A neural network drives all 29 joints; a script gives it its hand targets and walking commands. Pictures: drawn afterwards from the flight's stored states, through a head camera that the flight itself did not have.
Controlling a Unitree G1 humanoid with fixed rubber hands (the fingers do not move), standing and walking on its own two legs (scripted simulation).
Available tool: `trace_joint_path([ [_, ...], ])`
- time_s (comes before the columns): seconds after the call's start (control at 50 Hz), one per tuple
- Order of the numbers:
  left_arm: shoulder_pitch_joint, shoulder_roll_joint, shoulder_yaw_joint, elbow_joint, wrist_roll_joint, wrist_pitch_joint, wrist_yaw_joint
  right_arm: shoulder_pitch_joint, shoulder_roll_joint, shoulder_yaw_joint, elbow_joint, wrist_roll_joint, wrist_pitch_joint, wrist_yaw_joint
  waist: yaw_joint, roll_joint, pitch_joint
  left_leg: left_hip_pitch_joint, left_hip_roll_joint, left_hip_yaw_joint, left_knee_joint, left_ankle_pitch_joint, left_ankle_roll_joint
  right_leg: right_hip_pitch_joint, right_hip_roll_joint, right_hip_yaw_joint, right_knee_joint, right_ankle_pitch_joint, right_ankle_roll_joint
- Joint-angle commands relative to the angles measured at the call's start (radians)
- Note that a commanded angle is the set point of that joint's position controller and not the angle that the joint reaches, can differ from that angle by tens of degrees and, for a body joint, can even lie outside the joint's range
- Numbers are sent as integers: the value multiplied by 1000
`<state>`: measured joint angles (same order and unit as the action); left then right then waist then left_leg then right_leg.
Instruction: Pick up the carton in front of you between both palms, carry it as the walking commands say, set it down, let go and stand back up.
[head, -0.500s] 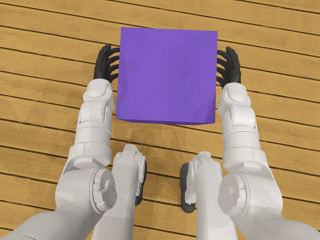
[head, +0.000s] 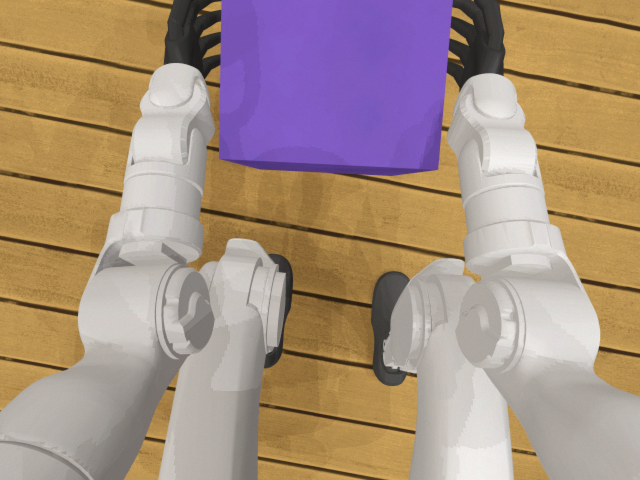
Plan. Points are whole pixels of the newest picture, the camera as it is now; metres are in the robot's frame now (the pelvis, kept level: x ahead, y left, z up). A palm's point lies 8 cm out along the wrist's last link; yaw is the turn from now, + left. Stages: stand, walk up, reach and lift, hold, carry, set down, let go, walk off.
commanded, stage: set down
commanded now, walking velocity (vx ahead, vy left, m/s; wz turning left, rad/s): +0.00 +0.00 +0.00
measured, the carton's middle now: (330, 88) +0.51 +0.05 -0.22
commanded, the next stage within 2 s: none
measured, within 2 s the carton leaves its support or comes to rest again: rests again in 0.56 s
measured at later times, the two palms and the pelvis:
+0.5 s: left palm (201, 72) +0.50 +0.20 -0.19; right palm (460, 78) +0.53 -0.10 -0.19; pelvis +0.00 +0.00 -0.05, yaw +1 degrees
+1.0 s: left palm (200, 73) +0.51 +0.20 -0.20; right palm (461, 79) +0.53 -0.11 -0.20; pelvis -0.01 +0.00 -0.05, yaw +1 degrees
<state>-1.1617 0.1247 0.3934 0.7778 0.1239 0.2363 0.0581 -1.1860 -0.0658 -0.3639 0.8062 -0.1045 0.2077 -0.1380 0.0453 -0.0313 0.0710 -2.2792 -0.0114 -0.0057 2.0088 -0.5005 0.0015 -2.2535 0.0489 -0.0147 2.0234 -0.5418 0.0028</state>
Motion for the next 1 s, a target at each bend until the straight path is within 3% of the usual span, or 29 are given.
trace_joint_path([
  [0.0, -610, -830, -471, -37, -137, -44, -240, -601, 858, 471, -25, 118, -36, 225, 35, 17, -1124, 647, -107, 44, -104, 277, -26, 536, 121, -28, -107, 223, 10],
  [0.08, -645, -857, -544, -70, -224, -66, -228, -682, 853, 552, -95, 181, -59, 215, 30, 15, -1239, 726, -102, 48, -55, 354, -27, 583, 119, -40, -52, 281, 12],
  [0.14, -668, -882, -570, -68, -269, -76, -222, -623, 891, 537, -43, 204, -71, 212, 25, 29, -1244, 723, -103, 44, -28, 408, -30, 595, 121, -38, -23, 352, 3],
  [0.24, -614, -868, -530, 17, -222, -67, -240, -579, 884, 481, 31, 169, -61, 236, 17, 45, -1058, 639, -103, 36, -16, 333, -23, 446, 121, -38, -14, 257, 4],
  [0.52, -680, -801, -457, 107, -227, -113, -226, -633, 804, 398, 128, 163, -96, 242, 18, 29, -903, 527, -91, 41, 10, 230, -13, 401, 118, -33, 14, 187, -4],
  [0.62, -684, -785, -437, 147, -234, -125, -234, -633, 797, 385, 159, 153, -103, 243, 18, -2, -860, 500, -91, 36, 24, 243, -8, 389, 115, -36, 24, 202, -3],
  [0.98, -588, -569, -279, 313, -113, -107, -249, -534, 584, 228, 300, 37, -77, 259, 3, -1, -542, 339, -83, 8, 6, 75, 15, 276, 104, -11, -2, 54, -21],
])
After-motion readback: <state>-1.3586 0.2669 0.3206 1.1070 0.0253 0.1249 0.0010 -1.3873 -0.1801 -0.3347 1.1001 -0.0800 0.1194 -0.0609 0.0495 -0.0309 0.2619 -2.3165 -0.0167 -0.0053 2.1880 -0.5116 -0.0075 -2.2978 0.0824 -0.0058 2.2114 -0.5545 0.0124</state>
